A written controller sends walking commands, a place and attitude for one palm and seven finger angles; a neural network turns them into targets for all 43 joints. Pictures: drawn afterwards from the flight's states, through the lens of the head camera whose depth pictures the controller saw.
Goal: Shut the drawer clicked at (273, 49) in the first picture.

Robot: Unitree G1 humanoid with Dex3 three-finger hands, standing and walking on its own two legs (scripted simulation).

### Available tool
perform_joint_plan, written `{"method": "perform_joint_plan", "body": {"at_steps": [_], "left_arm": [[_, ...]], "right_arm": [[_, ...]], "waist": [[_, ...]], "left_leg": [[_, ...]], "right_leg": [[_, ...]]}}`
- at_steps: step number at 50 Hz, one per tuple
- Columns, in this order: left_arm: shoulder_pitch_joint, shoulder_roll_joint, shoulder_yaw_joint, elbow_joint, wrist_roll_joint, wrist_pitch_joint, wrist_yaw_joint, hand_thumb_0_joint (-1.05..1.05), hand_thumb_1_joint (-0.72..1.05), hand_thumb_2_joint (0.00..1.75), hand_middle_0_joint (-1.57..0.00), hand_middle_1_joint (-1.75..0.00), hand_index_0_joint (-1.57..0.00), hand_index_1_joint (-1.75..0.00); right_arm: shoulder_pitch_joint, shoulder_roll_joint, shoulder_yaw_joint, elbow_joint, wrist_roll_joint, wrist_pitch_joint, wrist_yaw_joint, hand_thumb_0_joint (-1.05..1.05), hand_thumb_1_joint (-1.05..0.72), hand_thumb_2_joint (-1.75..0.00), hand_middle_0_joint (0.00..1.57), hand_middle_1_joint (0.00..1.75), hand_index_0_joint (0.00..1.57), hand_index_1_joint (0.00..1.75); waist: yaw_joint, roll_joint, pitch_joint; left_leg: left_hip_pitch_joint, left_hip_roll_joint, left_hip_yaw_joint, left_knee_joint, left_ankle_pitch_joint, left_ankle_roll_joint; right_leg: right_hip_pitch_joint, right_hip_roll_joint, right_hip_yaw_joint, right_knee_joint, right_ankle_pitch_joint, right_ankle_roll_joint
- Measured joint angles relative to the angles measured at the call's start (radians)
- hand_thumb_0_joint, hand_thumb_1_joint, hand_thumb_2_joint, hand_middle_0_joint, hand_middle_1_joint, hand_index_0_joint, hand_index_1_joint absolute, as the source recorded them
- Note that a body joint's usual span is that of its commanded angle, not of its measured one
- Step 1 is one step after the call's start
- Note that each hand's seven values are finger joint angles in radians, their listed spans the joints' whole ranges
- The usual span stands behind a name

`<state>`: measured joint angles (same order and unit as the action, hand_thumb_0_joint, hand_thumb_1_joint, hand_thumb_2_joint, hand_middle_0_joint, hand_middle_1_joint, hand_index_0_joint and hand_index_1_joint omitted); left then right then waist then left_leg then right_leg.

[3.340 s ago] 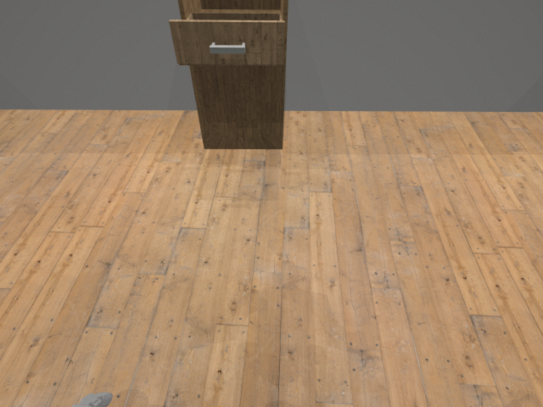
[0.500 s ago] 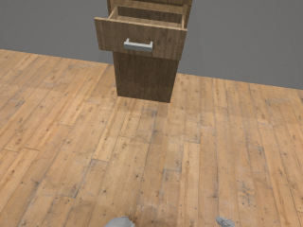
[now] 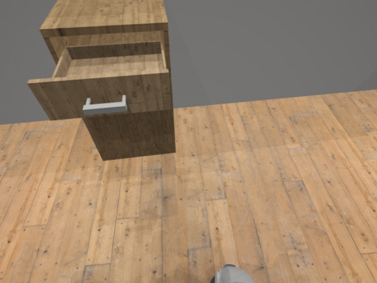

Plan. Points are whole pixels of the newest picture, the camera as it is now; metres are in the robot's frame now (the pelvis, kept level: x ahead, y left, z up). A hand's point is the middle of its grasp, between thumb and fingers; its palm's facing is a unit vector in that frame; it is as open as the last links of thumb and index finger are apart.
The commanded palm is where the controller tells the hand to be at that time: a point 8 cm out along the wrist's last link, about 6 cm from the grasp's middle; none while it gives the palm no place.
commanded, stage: turn to face it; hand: left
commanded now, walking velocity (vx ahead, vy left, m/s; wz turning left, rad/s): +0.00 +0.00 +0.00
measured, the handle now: (106, 103) +0.65 +0.28 -0.03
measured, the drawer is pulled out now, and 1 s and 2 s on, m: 0.30 0.30 0.30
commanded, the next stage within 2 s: take the last steps up to it in 0.34 s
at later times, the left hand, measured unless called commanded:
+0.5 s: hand out of the picture +0.16 +0.16 -0.18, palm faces +0.13 -0.98 -0.17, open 7.2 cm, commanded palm none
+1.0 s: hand out of the picture +0.14 +0.12 -0.16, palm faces +0.24 -0.95 -0.21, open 7.4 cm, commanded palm none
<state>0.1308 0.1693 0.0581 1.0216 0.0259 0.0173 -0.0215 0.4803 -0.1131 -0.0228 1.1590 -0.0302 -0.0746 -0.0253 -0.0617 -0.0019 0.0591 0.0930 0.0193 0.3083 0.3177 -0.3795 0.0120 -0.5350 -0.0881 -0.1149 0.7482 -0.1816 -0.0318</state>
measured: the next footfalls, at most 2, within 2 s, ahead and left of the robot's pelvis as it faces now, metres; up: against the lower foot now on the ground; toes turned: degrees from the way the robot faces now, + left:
right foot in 0.08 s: +0.17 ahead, -0.12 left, +0.00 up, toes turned -9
left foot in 0.48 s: +0.19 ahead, +0.10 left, +0.00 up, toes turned +10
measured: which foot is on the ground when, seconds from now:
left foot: down 0.00-0.08, up 0.10-0.46, down 0.48-0.84, up 0.86-1.00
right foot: up 0.00-0.06, down 0.08-0.52, up 0.54-0.80, down 0.82-1.00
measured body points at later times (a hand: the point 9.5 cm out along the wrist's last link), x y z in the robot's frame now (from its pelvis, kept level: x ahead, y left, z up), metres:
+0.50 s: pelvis +0.12 -0.02 +0.00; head +0.11 -0.01 +0.45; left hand +0.16 +0.21 -0.16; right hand +0.17 -0.25 -0.15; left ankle +0.15 +0.09 -0.74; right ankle +0.14 -0.11 -0.73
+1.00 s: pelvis +0.20 -0.04 +0.01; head +0.20 -0.06 +0.46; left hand +0.13 +0.17 -0.14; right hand +0.24 -0.27 -0.16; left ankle +0.20 +0.09 -0.67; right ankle +0.19 -0.14 -0.73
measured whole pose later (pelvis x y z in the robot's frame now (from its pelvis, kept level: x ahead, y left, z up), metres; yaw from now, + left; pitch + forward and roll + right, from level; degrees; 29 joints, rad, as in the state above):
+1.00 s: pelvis +0.20 -0.04 +0.01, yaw +8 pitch -2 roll +1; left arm 0.40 0.11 0.04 1.10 0.03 -0.06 0.02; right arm 0.29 -0.18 -0.07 1.10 -0.03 0.01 0.01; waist 0.02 0.03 0.01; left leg -0.45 0.06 0.08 1.00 -0.32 0.00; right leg -0.12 -0.05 -0.15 0.43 -0.28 -0.02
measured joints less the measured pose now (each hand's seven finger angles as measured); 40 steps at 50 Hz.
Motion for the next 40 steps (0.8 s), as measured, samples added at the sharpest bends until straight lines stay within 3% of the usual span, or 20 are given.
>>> {"method": "perform_joint_plan", "body": {"at_steps": [2,4,7,10,13,16,23,25,28,33,36,40], "left_arm": [[-0.017,-0.005,-0.005,-0.013,0.001,-0.012,-0.001,0.01,0.91,0.90,-0.19,-0.30,-0.19,-0.30],[-0.020,0.000,-0.009,-0.024,0.005,-0.043,0.001,0.01,0.91,0.90,-0.19,-0.30,-0.19,-0.30],[-0.025,-0.009,-0.015,-0.020,-0.010,-0.072,0.018,0.01,0.91,0.90,-0.19,-0.30,-0.20,-0.30],[-0.006,-0.026,-0.026,-0.002,-0.017,-0.068,0.033,0.01,0.91,0.90,-0.19,-0.30,-0.20,-0.30],[0.007,-0.020,-0.016,0.005,-0.022,-0.072,0.055,-0.01,0.94,0.90,-0.20,-0.30,-0.20,-0.30],[0.017,-0.013,-0.022,0.018,-0.014,-0.061,0.056,-0.02,0.95,0.90,-0.20,-0.30,-0.20,-0.30],[0.062,-0.015,-0.023,0.038,-0.013,-0.034,0.053,-0.01,0.94,0.90,-0.20,-0.30,-0.20,-0.30],[0.080,-0.008,-0.020,0.049,-0.016,-0.020,0.052,0.00,0.93,0.90,-0.20,-0.30,-0.20,-0.30],[0.121,0.004,-0.016,0.064,-0.012,-0.002,0.047,0.00,0.93,0.90,-0.19,-0.30,-0.20,-0.30],[0.162,-0.006,-0.023,0.082,0.001,0.000,0.025,0.01,0.92,0.90,-0.19,-0.30,-0.20,-0.30],[0.174,-0.013,-0.025,0.081,0.000,-0.007,0.020,0.01,0.92,0.90,-0.19,-0.30,-0.20,-0.30],[0.184,-0.019,-0.025,0.073,0.000,-0.020,0.019,0.01,0.91,0.90,-0.19,-0.30,-0.20,-0.30]], "right_arm": [[0.013,0.000,0.001,0.009,0.000,0.008,0.000,0.00,-0.91,-0.90,0.20,0.30,0.20,0.30],[0.030,0.008,0.003,0.022,0.009,0.018,0.004,0.00,-0.90,-0.90,0.20,0.30,0.20,0.30],[-0.008,0.006,0.000,0.025,0.026,0.043,0.003,0.00,-0.90,-0.90,0.20,0.30,0.20,0.30],[-0.069,-0.008,-0.010,-0.001,0.024,0.060,-0.002,0.01,-0.90,-0.90,0.20,0.30,0.20,0.30],[-0.135,-0.019,-0.012,-0.041,0.019,0.067,-0.007,0.00,-0.91,-0.90,0.19,0.30,0.20,0.30],[-0.187,-0.025,-0.013,-0.070,0.015,0.066,-0.006,0.00,-0.91,-0.90,0.19,0.30,0.19,0.30],[-0.233,-0.054,-0.011,-0.074,0.012,0.080,-0.003,0.01,-0.94,-0.90,0.19,0.30,0.19,0.30],[-0.234,-0.049,-0.009,-0.073,0.009,0.074,0.000,0.01,-0.94,-0.90,0.19,0.30,0.19,0.30],[-0.223,-0.036,-0.002,-0.082,0.000,0.068,0.002,0.01,-0.93,-0.90,0.19,0.30,0.19,0.30],[-0.201,-0.032,-0.001,-0.092,0.003,0.049,0.000,0.01,-0.92,-0.90,0.19,0.30,0.20,0.30],[-0.183,-0.030,-0.002,-0.080,0.004,0.048,0.004,0.00,-0.91,-0.90,0.20,0.30,0.20,0.30],[-0.156,-0.029,-0.008,-0.056,0.008,0.057,0.011,0.00,-0.91,-0.90,0.20,0.30,0.20,0.30]], "waist": [[-0.008,0.018,0.018],[-0.005,0.013,0.022],[-0.001,0.021,0.040],[0.001,0.031,0.027],[0.000,0.038,0.008],[0.006,0.041,-0.014],[0.051,0.035,-0.040],[0.058,0.013,-0.041],[0.072,-0.027,-0.050],[0.060,-0.012,-0.038],[0.057,0.004,-0.032],[0.055,0.021,-0.031]], "left_leg": [[0.004,0.031,0.013,0.061,-0.054,-0.022],[-0.048,0.070,0.009,0.244,-0.112,-0.032],[-0.259,0.079,-0.153,0.732,-0.156,-0.027],[-0.424,0.080,-0.231,0.910,-0.082,-0.029],[-0.520,0.092,-0.260,0.825,-0.018,-0.040],[-0.540,0.098,-0.262,0.661,0.020,-0.048],[-0.412,0.074,-0.235,0.334,0.079,-0.052],[-0.382,0.057,-0.235,0.287,0.121,-0.024],[-0.356,0.028,-0.216,0.261,0.104,0.011],[-0.308,0.001,-0.218,0.153,0.149,0.025],[-0.282,-0.005,-0.223,0.112,0.162,0.020],[-0.271,-0.004,-0.232,0.138,0.131,0.002]], "right_leg": [[0.049,0.030,-0.022,-0.068,-0.033,-0.023],[0.119,0.048,-0.036,-0.148,0.042,-0.048],[0.142,0.067,-0.048,-0.094,-0.040,-0.062],[0.211,0.082,-0.061,-0.168,-0.047,-0.048],[0.262,0.091,-0.078,-0.251,-0.023,-0.054],[0.295,0.094,-0.092,-0.294,-0.018,-0.052],[0.341,0.087,-0.128,-0.262,-0.073,-0.026],[0.337,0.069,-0.134,-0.216,-0.107,-0.011],[0.315,0.053,-0.080,-0.139,-0.218,0.014],[0.209,0.042,0.009,0.108,-0.289,0.018],[0.195,0.026,0.025,0.085,-0.276,0.027],[0.249,0.022,0.019,-0.091,-0.209,0.037]]}}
